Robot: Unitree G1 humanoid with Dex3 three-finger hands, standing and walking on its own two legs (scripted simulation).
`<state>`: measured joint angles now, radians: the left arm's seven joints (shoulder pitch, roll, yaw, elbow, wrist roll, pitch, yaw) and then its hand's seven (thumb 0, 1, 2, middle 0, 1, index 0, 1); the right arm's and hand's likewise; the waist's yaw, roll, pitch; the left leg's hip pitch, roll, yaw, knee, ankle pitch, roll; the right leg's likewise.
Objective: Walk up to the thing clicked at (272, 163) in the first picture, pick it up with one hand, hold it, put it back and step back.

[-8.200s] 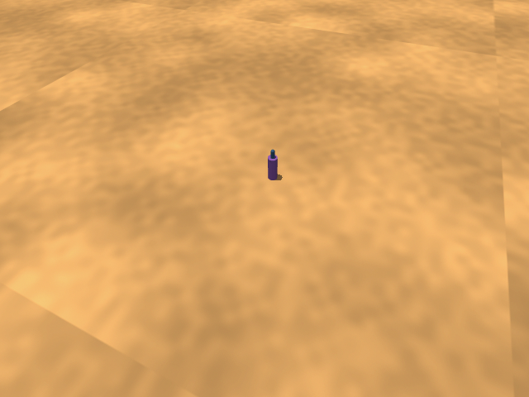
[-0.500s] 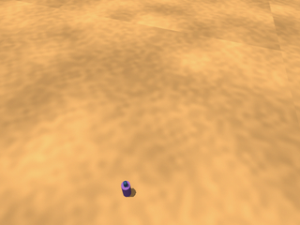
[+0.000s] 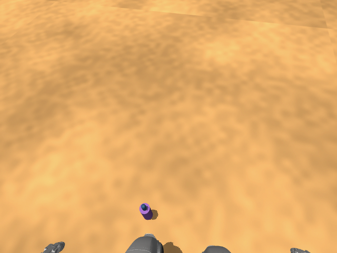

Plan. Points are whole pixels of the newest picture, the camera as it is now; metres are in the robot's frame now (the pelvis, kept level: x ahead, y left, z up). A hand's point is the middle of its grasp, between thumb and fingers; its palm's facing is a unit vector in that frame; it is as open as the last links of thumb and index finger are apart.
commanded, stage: walk up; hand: left
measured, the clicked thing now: (145, 210) +0.36 +0.17 -0.64
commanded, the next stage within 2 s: stand in 1.84 s
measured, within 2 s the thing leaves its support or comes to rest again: neither
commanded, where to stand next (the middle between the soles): +0.01 +0.01 m, yaw +2 degrees
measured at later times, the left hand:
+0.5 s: hand out of the picture -0.06 +0.27 -0.10, palm faces +0.01 -0.88 -0.48, open 7.4 cm
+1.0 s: hand out of the picture +0.04 +0.29 -0.13, palm faces +0.04 -0.95 -0.31, open 7.3 cm
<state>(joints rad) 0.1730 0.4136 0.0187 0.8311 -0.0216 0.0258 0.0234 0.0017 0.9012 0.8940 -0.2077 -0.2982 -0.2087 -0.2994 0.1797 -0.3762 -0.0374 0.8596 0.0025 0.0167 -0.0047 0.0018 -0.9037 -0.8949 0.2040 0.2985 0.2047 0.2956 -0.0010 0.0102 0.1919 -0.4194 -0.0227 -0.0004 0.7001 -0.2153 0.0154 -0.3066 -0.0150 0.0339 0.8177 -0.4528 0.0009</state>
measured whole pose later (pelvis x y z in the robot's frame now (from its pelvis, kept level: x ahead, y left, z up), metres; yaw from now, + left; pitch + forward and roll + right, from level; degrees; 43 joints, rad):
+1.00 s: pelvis -0.02 +0.02 +0.03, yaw +2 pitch -5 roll +0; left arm 0.25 0.42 0.05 0.88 -0.02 0.02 -0.02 0.00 0.91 0.89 -0.20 -0.30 -0.20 -0.30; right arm 0.28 -0.36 -0.03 0.86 -0.01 -0.06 -0.01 0.00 -0.90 -0.89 0.21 0.30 0.21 0.30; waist 0.01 -0.10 0.14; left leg -0.13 0.00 0.03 0.50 -0.28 0.02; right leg -0.51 -0.04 0.12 0.94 -0.29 0.00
